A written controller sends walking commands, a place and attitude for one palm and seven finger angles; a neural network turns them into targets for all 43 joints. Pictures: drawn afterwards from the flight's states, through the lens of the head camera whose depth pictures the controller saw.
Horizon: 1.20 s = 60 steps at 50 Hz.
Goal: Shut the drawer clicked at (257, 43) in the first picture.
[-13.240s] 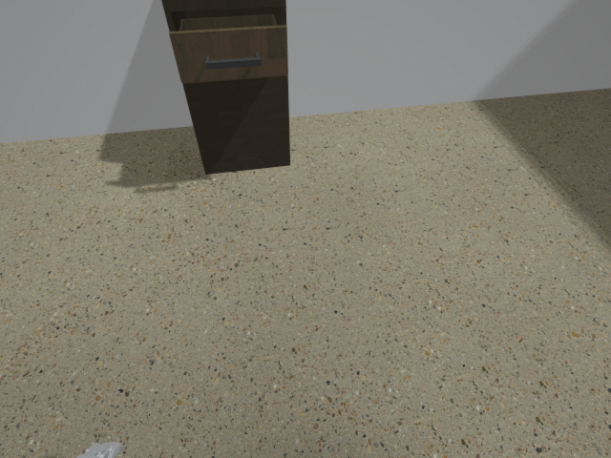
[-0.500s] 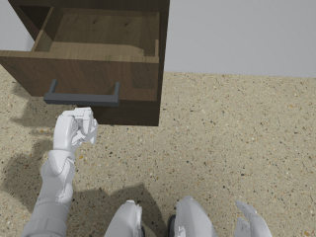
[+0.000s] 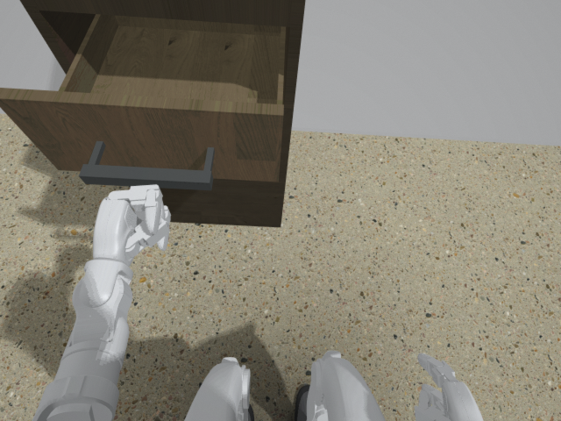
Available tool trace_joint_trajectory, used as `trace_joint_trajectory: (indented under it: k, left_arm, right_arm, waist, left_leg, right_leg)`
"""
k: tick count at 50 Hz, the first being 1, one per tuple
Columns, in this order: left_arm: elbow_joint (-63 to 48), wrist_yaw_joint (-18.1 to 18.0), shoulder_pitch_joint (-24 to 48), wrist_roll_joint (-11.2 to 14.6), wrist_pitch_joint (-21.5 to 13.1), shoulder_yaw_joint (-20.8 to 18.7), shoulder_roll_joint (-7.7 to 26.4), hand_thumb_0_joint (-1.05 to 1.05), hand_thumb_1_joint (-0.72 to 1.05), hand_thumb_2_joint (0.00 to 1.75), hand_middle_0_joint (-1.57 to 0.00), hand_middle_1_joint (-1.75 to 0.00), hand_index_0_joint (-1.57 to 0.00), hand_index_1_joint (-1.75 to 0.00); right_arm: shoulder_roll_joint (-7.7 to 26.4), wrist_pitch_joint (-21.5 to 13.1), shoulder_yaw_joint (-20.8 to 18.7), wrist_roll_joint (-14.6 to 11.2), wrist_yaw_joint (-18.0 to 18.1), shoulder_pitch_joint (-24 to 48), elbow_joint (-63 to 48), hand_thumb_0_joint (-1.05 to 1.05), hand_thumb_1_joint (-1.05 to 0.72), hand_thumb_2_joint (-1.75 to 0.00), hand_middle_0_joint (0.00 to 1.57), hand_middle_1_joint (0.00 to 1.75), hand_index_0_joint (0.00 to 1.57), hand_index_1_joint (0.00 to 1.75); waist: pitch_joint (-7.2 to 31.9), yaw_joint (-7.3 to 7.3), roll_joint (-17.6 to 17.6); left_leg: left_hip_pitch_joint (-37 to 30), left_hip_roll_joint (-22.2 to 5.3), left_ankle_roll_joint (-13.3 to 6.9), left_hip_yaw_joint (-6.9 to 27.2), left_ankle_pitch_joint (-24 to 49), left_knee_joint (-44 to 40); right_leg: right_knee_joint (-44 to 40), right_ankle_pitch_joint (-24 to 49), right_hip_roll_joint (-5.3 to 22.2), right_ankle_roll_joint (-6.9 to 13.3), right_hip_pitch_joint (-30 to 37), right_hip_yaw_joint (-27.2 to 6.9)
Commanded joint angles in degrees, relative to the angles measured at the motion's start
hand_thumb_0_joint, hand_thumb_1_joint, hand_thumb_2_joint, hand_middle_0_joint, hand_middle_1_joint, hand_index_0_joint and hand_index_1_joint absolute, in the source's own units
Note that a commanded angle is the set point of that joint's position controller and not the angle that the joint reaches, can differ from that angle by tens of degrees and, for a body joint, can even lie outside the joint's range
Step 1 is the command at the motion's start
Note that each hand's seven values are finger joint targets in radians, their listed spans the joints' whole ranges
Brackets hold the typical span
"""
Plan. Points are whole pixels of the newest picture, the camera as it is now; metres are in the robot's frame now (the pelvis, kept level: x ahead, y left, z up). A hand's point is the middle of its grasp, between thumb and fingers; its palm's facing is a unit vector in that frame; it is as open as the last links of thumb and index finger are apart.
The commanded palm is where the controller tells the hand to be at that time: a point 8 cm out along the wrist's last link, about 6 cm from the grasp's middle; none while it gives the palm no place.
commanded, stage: push the drawer shut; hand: left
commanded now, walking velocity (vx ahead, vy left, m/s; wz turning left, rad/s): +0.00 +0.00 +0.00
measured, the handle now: (151, 164) +0.47 +0.21 +0.02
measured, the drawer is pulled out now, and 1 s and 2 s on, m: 0.19 0.09 0.00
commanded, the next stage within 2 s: none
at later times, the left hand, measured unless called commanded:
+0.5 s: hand (167, 192) +0.43 +0.18 +0.01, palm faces -0.03 -1.00 -0.04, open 2.7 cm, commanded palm +0.43 +0.22 +0.02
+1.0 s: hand (176, 155) +0.49 +0.18 +0.02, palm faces -0.03 -1.00 -0.03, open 2.9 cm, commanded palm +0.49 +0.21 +0.02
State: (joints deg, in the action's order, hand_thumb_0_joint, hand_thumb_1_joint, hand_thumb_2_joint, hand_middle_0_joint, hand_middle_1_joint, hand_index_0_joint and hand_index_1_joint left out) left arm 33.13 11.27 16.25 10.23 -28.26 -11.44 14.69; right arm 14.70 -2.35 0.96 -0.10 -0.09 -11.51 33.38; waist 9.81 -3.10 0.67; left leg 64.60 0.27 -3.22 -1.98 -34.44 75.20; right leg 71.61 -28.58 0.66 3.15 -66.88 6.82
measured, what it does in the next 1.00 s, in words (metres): stands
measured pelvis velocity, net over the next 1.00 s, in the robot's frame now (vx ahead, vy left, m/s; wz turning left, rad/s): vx -0.02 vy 0.01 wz -0.02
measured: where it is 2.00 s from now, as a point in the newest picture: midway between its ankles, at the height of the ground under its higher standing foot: outside the picture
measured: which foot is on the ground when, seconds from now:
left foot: down 0.00-1.00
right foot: down 0.00-1.00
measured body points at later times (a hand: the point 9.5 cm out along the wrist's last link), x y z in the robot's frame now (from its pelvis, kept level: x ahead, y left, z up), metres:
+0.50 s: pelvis -0.02 +0.00 -0.01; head +0.12 +0.02 +0.42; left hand +0.42 +0.23 +0.02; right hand +0.08 -0.26 -0.13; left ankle +0.01 +0.08 -0.62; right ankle +0.05 -0.09 -0.62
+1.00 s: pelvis -0.02 +0.01 -0.02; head +0.15 +0.03 +0.40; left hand +0.49 +0.23 +0.02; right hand +0.01 -0.26 -0.13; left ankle +0.01 +0.08 -0.62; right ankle +0.05 -0.09 -0.62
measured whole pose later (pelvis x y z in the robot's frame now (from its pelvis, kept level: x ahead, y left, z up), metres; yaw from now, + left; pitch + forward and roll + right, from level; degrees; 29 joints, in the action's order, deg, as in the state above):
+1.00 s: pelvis -0.02 +0.01 -0.02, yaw -1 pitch +28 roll -4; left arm 66.9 12.9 50.9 5.0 -29.5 -20.4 27.2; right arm 16.0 0.7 3.0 1.9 -1.1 -17.5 36.6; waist 8.1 -10.4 1.9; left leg 74.7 -0.4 -3.8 -0.9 -33.2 79.4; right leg 73.4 -26.2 0.3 3.0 -75.7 8.1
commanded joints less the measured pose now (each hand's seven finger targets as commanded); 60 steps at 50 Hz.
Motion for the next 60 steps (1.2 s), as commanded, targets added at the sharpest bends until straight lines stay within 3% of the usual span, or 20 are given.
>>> trace_joint_trajectory:
  k: [1, 7, 8, 12, 14, 17, 19, 22, 24, 25, 29, 31, 36, 41, 44, 47, 51, 55, 58, 60]
  left_arm:
    - [-9.7, 0.7, 17.6, 0.7, -4.0, -2.7, 9.2, 0.0, 0.9, 0.9, -1.4, -1.6, -1.4, -1.6]
    - [-3.2, 0.9, 25.4, 0.6, -3.0, -4.0, 10.9, 0.0, 0.9, 0.9, -1.4, -1.6, -1.4, -1.6]
    - [-2.9, 0.8, 27.0, 0.6, -3.4, -5.5, 13.1, 0.0, 0.9, 0.9, -1.4, -1.6, -1.4, -1.6]
    - [-2.9, 0.7, 32.8, 0.2, -4.6, -3.8, 11.5, 0.0, 0.9, 0.9, -1.4, -1.6, -1.4, -1.6]
    - [0.1, 0.8, 34.7, -0.1, -4.5, -3.1, 11.1, 0.0, 0.9, 0.9, -1.4, -1.6, -1.4, -1.6]
    - [4.1, 0.7, 41.4, -0.6, -5.2, -5.6, 15.0, 0.0, 0.9, 0.9, -1.4, -1.6, -1.4, -1.6]
    - [4.4, 1.3, 45.3, -1.0, -6.0, -4.8, 15.2, 0.0, 0.9, 0.9, -1.4, -1.6, -1.4, -1.6]
    - [8.9, 1.4, 47.6, -0.9, -6.0, -5.9, 16.2, 0.0, 0.9, 0.9, -1.4, -1.6, -1.4, -1.6]
    - [10.6, 1.7, 48.3, -1.1, -6.1, -5.9, 16.3, 0.0, 0.9, 0.9, -1.4, -1.6, -1.4, -1.6]
    - [10.7, 1.7, 50.4, -1.0, -6.2, -5.4, 16.0, 0.0, 0.9, 0.9, -1.4, -1.6, -1.4, -1.6]
    - [13.2, 1.7, 52.8, -1.5, -6.5, -7.3, 18.7, 0.0, 0.9, 0.9, -1.4, -1.6, -1.4, -1.6]
    - [15.6, 1.5, 53.3, -1.6, -6.1, -7.9, 19.3, 0.0, 0.9, 0.9, -1.4, -1.6, -1.4, -1.6]
    - [18.1, 1.0, 57.8, -2.9, -6.1, -7.7, 19.9, 0.0, 0.9, 0.9, -1.4, -1.6, -1.4, -1.6]
    - [18.7, 0.5, 60.7, -3.8, -6.0, -9.1, 22.5, 0.0, 0.9, 0.9, -1.4, -1.6, -1.4, -1.6]
    - [20.8, 0.6, 61.7, -4.1, -5.2, -10.4, 24.7, 0.0, 0.9, 0.9, -1.4, -1.6, -1.4, -1.6]
    - [20.2, 0.6, 64.3, -4.5, -4.8, -9.4, 24.1, 0.0, 0.9, 0.9, -1.4, -1.6, -1.4, -1.6]
    - [23.0, 0.3, 66.1, -4.9, -3.8, -11.0, 26.5, 0.0, 0.9, 0.9, -1.4, -1.6, -1.4, -1.6]
    - [21.6, 0.3, 68.7, -5.6, -3.7, -11.4, 27.7, 0.0, 0.9, 0.9, -1.4, -1.6, -1.4, -1.6]
    - [21.8, 0.3, 70.4, -5.8, -3.4, -10.2, 26.4, 0.0, 0.9, 0.9, -1.4, -1.6, -1.4, -1.6]
    - [22.8, 0.0, 70.3, -6.0, -2.9, -11.3, 27.8, 0.0, 0.9, 0.9, -1.4, -1.6, -1.4, -1.6]
  right_arm:
    - [8.8, -2.0, -3.2, -0.4, 1.0, -4.2, -5.2, 0.0, -0.9, -0.9, 0.2, 0.3, 0.2, 0.3]
    - [9.0, -1.7, -2.8, -0.5, 1.1, -5.0, -4.6, 0.0, -0.9, -0.9, 0.2, 0.3, 0.2, 0.3]
    - [9.3, -1.6, -2.7, -0.4, 1.2, -5.6, -4.6, 0.0, -0.9, -0.9, 0.2, 0.3, 0.2, 0.3]
    - [9.3, -1.8, -3.0, -0.1, 1.1, -6.6, -3.3, 0.0, -0.9, -0.9, 0.2, 0.3, 0.2, 0.3]
    - [9.4, -1.7, -2.9, -0.1, 1.1, -7.3, -2.7, 0.0, -0.9, -0.9, 0.2, 0.3, 0.2, 0.3]
    - [9.9, -1.6, -2.7, 0.1, 1.4, -7.7, -1.5, 0.0, -0.9, -0.9, 0.2, 0.3, 0.2, 0.3]
    - [10.0, -1.7, -2.5, 0.3, 1.5, -8.0, -1.4, 0.0, -0.9, -0.9, 0.2, 0.3, 0.2, 0.3]
    - [10.3, -1.5, -2.4, 0.4, 1.5, -9.0, -0.7, 0.0, -0.9, -0.9, 0.2, 0.3, 0.2, 0.3]
    - [10.5, -1.4, -2.4, 0.5, 1.3, -9.4, -0.6, 0.0, -0.9, -0.9, 0.2, 0.3, 0.2, 0.3]
    - [10.6, -1.3, -2.3, 0.5, 1.2, -9.6, -0.5, 0.0, -0.9, -0.9, 0.2, 0.3, 0.2, 0.3]
    - [11.1, -0.8, -2.3, 0.8, 0.9, -10.7, -0.3, 0.0, -0.9, -0.9, 0.2, 0.3, 0.2, 0.3]
    - [11.2, -0.4, -2.1, 0.9, 0.8, -11.1, -0.4, 0.0, -0.9, -0.9, 0.2, 0.3, 0.2, 0.3]
    - [11.5, 0.4, -1.9, 1.2, 0.4, -12.1, -0.4, 0.0, -0.9, -0.9, 0.2, 0.3, 0.2, 0.3]
    - [12.0, 1.1, -1.9, 1.6, 0.1, -13.7, 0.0, 0.0, -0.9, -0.9, 0.2, 0.3, 0.2, 0.3]
    - [12.2, 1.7, -1.6, 1.7, 0.1, -14.1, 0.0, 0.0, -0.9, -0.9, 0.2, 0.3, 0.2, 0.3]
    - [12.2, 2.1, -1.5, 1.8, -0.1, -14.6, 0.1, 0.0, -0.9, -0.9, 0.2, 0.3, 0.2, 0.3]
    - [12.6, 2.5, -1.2, 1.9, 0.0, -15.5, 0.5, 0.0, -0.9, -0.9, 0.2, 0.3, 0.2, 0.3]
    - [12.6, 2.8, -1.2, 2.4, -0.3, -16.6, 0.4, 0.0, -0.9, -0.9, 0.2, 0.3, 0.2, 0.3]
    - [12.6, 3.2, -1.2, 2.6, -0.5, -17.2, 0.6, 0.0, -0.9, -0.9, 0.2, 0.3, 0.2, 0.3]
    - [12.9, 3.7, -1.2, 2.7, -0.7, -17.7, 0.9, 0.0, -0.9, -0.9, 0.2, 0.3, 0.2, 0.3]
  waist:
    - [24.8, -1.02, 3.7]
    - [22.5, -2.62, 2.0]
    - [22.9, -2.35, 2.4]
    - [26.4, -3.57, 4.3]
    - [25.0, -4.56, 3.3]
    - [23.3, -5.35, 2.1]
    - [25.6, -5.32, 6.0]
    - [25.6, -5.97, 4.3]
    - [26.8, -5.69, 6.5]
    - [27.1, -6.47, 6.2]
    - [28.0, -6.8, 6.4]
    - [26.2, -7.23, 5.3]
    - [26.1, -8.25, 7.0]
    - [29.0, -8.88, 8.0]
    - [27.6, -9.28, 8.1]
    - [28.4, -9.98, 9.8]
    - [27.2, -11.14, 7.9]
    - [31.7, -10.94, 11.7]
    - [31.0, -11.87, 12.4]
    - [31.3, -11.83, 12.3]
  left_leg:
    - [-12.0, 0.0, 2.6, 5.0, 20.4, -10.2]
    - [-7.5, 0.3, 1.9, 4.5, 15.2, -10.0]
    - [-7.9, 0.2, 1.9, 4.8, 15.7, -10.0]
    - [-11.9, 0.0, 2.3, 5.6, 18.4, -9.7]
    - [-11.2, -0.1, 2.1, 5.8, 17.2, -9.7]
    - [-7.1, 0.1, 1.6, 5.5, 11.9, -9.1]
    - [-9.7, 0.3, 1.8, 6.1, 12.5, -9.4]
    - [-8.8, 0.2, 1.6, 6.1, 12.6, -9.0]
    - [-10.6, 0.2, 1.9, 6.6, 14.1, -9.2]
    - [-10.4, 0.1, 1.7, 6.6, 13.6, -8.9]
    - [-10.4, -0.1, 1.7, 7.1, 14.6, -8.7]
    - [-8.4, -0.1, 1.5, 6.9, 13.5, -8.7]
    - [-8.2, -0.1, 1.5, 7.5, 11.7, -8.5]
    - [-9.7, -0.4, 1.6, 8.1, 14.7, -7.8]
    - [-8.4, -0.5, 1.5, 8.1, 14.8, -7.5]
    - [-9.6, -0.7, 1.6, 8.5, 15.0, -7.4]
    - [-7.3, -0.9, 1.2, 8.5, 14.5, -6.6]
    - [-10.7, -1.1, 1.6, 9.3, 18.7, -5.9]
    - [-12.5, -1.5, 2.0, 10.3, 20.8, -5.9]
    - [-12.6, -1.6, 2.1, 10.3, 20.9, -5.8]
  right_leg:
    - [-7.9, 14.5, -1.1, -1.3, 17.8, -6.5]
    - [-9.1, 10.5, -1.1, -1.6, 17.6, -7.3]
    - [-8.6, 10.6, -1.4, -1.3, 17.5, -7.1]
    - [-8.1, 12.1, -1.2, -1.5, 15.5, -6.6]
    - [-8.4, 11.0, -1.4, -1.6, 14.4, -6.3]
    - [-9.4, 6.1, -1.3, -1.7, 14.3, -7.4]
    - [-8.5, 6.2, -1.4, -1.3, 12.7, -6.9]
    - [-8.7, 6.2, -1.5, -1.4, 12.7, -6.9]
    - [-8.1, 7.0, -1.6, -1.2, 11.6, -6.4]
    - [-8.2, 6.6, -1.6, -1.3, 11.2, -6.4]
    - [-7.7, 7.3, -1.9, -1.2, 10.9, -6.3]
    - [-8.0, 6.5, -2.0, -1.3, 11.1, -6.4]
    - [-7.6, 4.8, -2.1, -1.3, 8.5, -6.2]
    - [-6.9, 7.0, -2.3, -1.3, 8.5, -5.9]
    - [-7.0, 7.0, -2.4, -1.2, 8.2, -5.8]
    - [-6.8, 6.9, -2.5, -1.3, 6.8, -5.7]
    - [-6.9, 6.8, -2.6, -1.5, 6.5, -5.8]
    - [-5.6, 9.1, -2.7, -1.3, 5.7, -5.3]
    - [-5.4, 9.9, -2.8, -1.2, 3.8, -4.7]
    - [-5.6, 9.9, -2.9, -1.3, 3.8, -4.7]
